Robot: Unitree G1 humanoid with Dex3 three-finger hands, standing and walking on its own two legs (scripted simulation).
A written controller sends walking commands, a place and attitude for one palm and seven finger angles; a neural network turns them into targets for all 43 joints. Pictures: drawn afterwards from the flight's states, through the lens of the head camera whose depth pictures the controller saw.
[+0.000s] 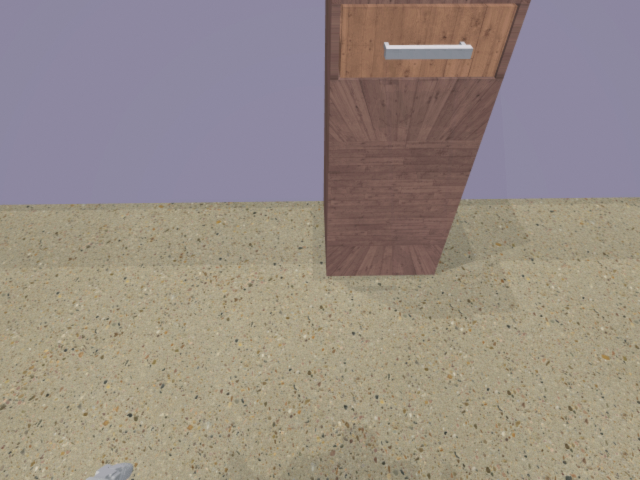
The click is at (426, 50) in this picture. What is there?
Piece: drawer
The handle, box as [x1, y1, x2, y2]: [383, 42, 472, 58]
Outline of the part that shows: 383,46 385,58 470,58 472,51 472,47 470,45 466,45 464,42 460,42 458,45 389,45 387,42 384,42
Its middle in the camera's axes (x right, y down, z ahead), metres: +0.24 -0.44 +0.89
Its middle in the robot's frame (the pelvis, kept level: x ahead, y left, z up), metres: +0.99 -0.19 +0.13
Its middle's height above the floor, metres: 0.90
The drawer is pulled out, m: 0.00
